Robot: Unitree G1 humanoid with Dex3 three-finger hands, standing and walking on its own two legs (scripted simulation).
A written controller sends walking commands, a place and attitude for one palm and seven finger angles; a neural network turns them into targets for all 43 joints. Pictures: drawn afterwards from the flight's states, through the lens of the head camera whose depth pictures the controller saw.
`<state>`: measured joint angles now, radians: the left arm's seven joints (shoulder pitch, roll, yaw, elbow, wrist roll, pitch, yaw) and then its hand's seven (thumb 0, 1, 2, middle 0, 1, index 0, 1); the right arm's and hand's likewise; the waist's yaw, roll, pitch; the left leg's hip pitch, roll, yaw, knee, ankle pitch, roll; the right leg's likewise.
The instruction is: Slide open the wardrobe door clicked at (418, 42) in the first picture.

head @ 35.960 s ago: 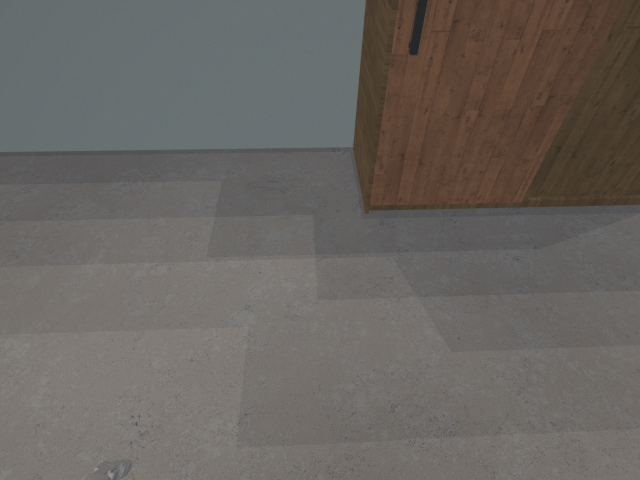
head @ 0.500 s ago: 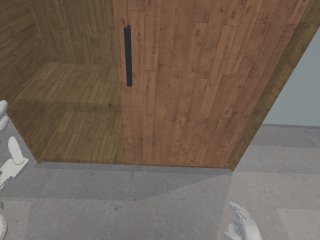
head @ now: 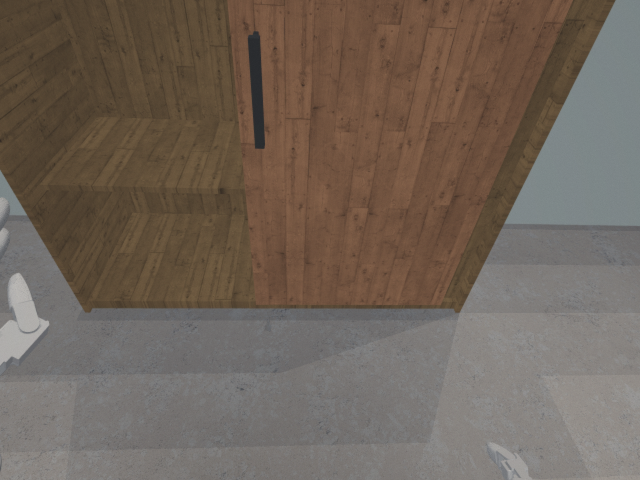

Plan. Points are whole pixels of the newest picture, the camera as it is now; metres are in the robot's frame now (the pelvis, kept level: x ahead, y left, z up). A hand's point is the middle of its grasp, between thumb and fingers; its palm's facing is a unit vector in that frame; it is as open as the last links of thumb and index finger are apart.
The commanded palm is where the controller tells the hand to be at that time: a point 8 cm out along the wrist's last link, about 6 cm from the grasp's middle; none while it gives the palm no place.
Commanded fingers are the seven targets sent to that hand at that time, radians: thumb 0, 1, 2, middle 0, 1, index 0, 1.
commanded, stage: stop stepping back and stand still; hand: left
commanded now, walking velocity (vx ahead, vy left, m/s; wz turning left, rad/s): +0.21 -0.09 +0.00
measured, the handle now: (258, 93) +0.88 +0.18 +0.12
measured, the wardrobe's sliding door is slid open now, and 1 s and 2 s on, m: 0.62 0.62 0.62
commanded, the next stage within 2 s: let the arm hang, fingers relaxed in 0.34 s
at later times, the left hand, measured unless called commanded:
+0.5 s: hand (77, 339) +0.23 +0.27 +0.12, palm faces +0.37 -0.81 -0.46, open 7.4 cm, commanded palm none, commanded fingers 0.00 0.90 0.90 -0.20 -0.30 -0.20 -0.30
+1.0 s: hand out of the picture +0.02 +0.22 -0.16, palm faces -0.02 -0.96 -0.26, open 7.2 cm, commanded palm none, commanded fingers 0.00 0.90 0.90 -0.20 -0.30 -0.20 -0.30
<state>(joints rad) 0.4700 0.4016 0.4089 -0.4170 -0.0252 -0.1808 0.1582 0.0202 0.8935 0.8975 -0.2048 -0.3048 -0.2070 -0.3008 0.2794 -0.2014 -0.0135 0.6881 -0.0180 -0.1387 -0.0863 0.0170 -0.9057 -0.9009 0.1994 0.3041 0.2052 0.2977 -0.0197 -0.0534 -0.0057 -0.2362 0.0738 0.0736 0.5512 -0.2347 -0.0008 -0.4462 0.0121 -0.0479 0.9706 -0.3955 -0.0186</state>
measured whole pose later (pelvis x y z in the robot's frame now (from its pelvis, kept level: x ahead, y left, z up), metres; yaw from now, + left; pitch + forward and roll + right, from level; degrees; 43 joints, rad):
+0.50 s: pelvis +0.01 +0.00 +0.00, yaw +3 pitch -1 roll +0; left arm 0.38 0.39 0.29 -0.24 0.01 -0.17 0.11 0.01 0.90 0.90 -0.20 -0.30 -0.20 -0.30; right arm 0.20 -0.29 -0.04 0.70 -0.02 -0.13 -0.02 0.01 -0.91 -0.90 0.20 0.30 0.21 0.30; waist 0.00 0.01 0.01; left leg -0.33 0.01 0.05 0.62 -0.27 0.03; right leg -0.39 -0.02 -0.04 0.83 -0.44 0.00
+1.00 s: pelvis +0.02 +0.01 +0.01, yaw +2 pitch +0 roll -1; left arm 0.24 0.25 -0.01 1.05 0.02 0.02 0.02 0.00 0.94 0.90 -0.20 -0.30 -0.20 -0.30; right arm 0.22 -0.21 -0.01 1.05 -0.02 0.04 0.00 0.01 -0.91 -0.90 0.20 0.30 0.21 0.30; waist -0.01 0.01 0.10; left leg -0.26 0.01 0.06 0.46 -0.21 0.02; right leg -0.21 0.00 0.04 0.43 -0.23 0.03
